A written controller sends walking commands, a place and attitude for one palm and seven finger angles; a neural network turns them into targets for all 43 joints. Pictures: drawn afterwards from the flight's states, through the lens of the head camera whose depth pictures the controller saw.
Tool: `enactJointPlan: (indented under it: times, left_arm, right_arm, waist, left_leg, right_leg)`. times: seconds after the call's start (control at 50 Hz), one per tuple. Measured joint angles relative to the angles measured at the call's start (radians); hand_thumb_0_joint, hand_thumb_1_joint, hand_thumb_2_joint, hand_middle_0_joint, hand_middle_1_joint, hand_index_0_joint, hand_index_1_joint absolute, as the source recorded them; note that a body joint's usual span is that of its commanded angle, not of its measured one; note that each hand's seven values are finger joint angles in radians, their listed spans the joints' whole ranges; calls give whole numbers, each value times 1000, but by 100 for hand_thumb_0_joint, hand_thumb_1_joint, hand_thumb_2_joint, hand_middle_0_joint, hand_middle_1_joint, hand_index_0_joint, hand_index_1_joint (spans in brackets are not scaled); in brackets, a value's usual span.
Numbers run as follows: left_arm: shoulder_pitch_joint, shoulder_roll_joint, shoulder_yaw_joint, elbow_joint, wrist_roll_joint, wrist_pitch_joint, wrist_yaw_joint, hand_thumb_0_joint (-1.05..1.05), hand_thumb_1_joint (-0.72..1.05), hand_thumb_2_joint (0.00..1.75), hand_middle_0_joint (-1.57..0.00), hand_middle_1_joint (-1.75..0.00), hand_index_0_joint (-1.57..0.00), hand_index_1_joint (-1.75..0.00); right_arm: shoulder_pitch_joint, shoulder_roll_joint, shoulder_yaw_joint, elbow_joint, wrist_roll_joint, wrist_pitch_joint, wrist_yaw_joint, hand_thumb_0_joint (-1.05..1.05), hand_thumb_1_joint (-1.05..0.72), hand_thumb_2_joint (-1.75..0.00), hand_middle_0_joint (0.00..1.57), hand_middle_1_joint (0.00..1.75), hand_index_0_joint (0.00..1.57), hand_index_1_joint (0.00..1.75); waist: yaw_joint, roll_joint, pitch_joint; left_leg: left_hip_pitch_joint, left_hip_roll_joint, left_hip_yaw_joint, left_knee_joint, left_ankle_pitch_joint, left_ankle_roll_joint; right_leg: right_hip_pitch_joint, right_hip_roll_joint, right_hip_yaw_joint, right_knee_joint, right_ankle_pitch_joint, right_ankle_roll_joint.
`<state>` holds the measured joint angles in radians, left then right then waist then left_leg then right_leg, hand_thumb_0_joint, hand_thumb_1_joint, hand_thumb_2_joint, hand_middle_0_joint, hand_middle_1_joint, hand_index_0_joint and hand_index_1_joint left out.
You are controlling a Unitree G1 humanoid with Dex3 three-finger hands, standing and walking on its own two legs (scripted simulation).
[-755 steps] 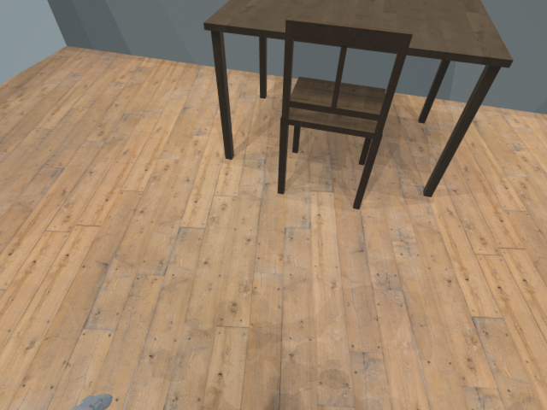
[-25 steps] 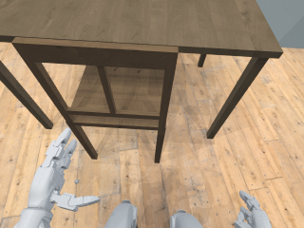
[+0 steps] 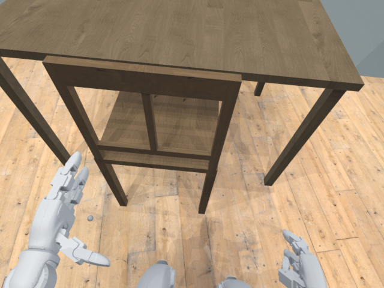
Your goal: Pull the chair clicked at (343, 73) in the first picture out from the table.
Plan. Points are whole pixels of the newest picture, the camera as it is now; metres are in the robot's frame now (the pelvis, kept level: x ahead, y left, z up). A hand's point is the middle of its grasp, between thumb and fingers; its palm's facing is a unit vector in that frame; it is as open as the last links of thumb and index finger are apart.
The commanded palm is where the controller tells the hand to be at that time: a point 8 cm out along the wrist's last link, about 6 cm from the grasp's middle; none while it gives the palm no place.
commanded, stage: raise the hand toward the chair's back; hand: left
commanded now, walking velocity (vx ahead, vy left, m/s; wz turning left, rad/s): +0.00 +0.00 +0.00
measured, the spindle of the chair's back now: (150, 123) +0.52 +0.15 -0.03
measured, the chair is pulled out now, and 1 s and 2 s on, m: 0.00 0.00 0.00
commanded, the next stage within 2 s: aim the fingers beside a spindle in 0.52 s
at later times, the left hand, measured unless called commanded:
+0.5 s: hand (96, 215) +0.24 +0.20 +0.04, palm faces -0.02 -1.00 -0.05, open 16.9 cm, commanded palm +0.22 +0.25 +0.04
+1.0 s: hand (117, 197) +0.28 +0.17 +0.03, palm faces -0.05 -1.00 -0.04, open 16.9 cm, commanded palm +0.26 +0.23 +0.03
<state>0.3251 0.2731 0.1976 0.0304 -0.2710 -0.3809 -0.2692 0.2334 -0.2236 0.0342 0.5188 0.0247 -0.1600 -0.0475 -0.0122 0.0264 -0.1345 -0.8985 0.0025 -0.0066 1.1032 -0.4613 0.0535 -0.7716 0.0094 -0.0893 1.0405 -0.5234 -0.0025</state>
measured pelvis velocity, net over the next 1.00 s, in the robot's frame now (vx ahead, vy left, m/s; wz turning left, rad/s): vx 0.00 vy -0.02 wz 0.00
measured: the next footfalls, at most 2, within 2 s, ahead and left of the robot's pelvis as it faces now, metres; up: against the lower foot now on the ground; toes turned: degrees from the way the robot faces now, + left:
none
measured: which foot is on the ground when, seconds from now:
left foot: down 0.00-1.00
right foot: down 0.00-1.00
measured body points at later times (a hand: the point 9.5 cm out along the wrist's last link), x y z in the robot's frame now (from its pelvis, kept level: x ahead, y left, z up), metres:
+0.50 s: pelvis +0.00 -0.01 +0.00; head +0.07 +0.00 +0.44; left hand +0.24 +0.25 +0.04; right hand +0.17 -0.25 -0.08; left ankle +0.04 +0.08 -0.66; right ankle -0.01 -0.13 -0.66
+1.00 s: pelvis +0.00 -0.02 -0.01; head +0.08 -0.01 +0.44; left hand +0.28 +0.22 +0.04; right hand +0.16 -0.27 -0.09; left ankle +0.04 +0.08 -0.66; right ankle -0.01 -0.13 -0.66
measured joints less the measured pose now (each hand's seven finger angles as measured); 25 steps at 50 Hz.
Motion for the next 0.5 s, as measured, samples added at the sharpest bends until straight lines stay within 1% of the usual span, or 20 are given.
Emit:
enactJointPlan:
  times: [0.04, 0.08, 0.16, 0.22, 0.26, 0.34, 0.38, 0.42, 0.5]
  left_arm:
    - [-17, 6, 18, 8, -3, -21, 3, -2, -49, 30, -6, -8, -6, -8]
    - [-40, 14, 31, 34, -7, -24, -7, -1, -49, 30, -6, -8, -6, -8]
    - [-61, 18, 30, 89, -19, 22, -46, -1, -50, 30, -6, -8, -6, -8]
    - [-38, 11, 17, 85, -19, 46, -54, -2, -50, 30, -6, -8, -6, -8]
    - [-18, 6, 10, 65, -16, 36, -40, -2, -49, 30, -6, -8, -6, -8]
    - [-7, 0, 16, 36, -7, -23, 1, -2, -49, 30, -6, -8, -6, -8]
    - [-20, 0, 24, 45, -6, -44, 8, -2, -50, 30, -6, -8, -6, -8]
    - [-36, 2, 27, 65, -8, -45, 1, -2, -50, 30, -6, -8, -6, -8]
    - [-42, 4, 17, 92, -13, -6, -30, -2, -50, 30, -6, -8, -6, -8]
  right_arm:
    - [7, -7, -3, 11, -1, 0, 2, 1, -90, -90, 21, 30, 21, 30]
    - [10, -16, -5, 20, 1, 3, 4, 1, -90, -90, 20, 30, 21, 30]
    - [15, -30, -11, 23, 10, 9, 4, 1, -90, -90, 20, 30, 21, 30]
    - [24, -32, -18, 19, 12, 5, 3, 1, -90, -90, 20, 30, 21, 30]
    - [29, -30, -23, 18, 9, -1, 3, 1, -90, -90, 20, 30, 21, 30]
    - [30, -27, -28, 22, 1, -7, 8, 1, -90, -90, 20, 30, 20, 30]
    - [24, -28, -27, 24, 0, -5, 12, 1, -90, -90, 20, 30, 20, 29]
    - [16, -29, -23, 25, 2, -1, 14, 1, -90, -90, 20, 30, 20, 29]
    - [3, -27, -17, 20, 8, 5, 12, 1, -90, -90, 20, 30, 20, 30]
  waist:
    - [-3, 2, -4]
    - [-8, 6, -6]
    - [-19, 11, -5]
    - [-26, 8, -4]
    - [-28, 3, -4]
    - [-26, -3, -5]
    - [-24, -1, -6]
    - [-22, 4, -5]
    - [-19, 14, -1]
  left_leg:
    - [0, -1, -1, -1, 0, 1]
    - [-5, -2, -2, 1, 0, 1]
    - [-5, -1, 2, -3, 2, 2]
    - [7, 2, 8, -16, 5, 2]
    - [15, 3, 11, -23, 6, 1]
    - [15, 3, 10, -22, 6, -3]
    - [6, 2, 6, -14, 5, -5]
    - [-3, 2, 2, -6, 4, -6]
    - [-5, 3, -1, -5, 4, -9]
  right_leg:
    - [1, -1, -1, -2, 0, 1]
    - [-3, -2, -2, 1, -1, 1]
    - [-6, -1, 2, -2, 1, 2]
    - [1, 1, 9, -12, 6, 2]
    - [7, 3, 12, -18, 8, 1]
    - [6, 3, 11, -13, 6, -3]
    - [-1, 2, 7, -5, 2, -4]
    - [-9, 1, 3, 5, -2, -7]
    - [-11, 3, 0, 8, -3, -10]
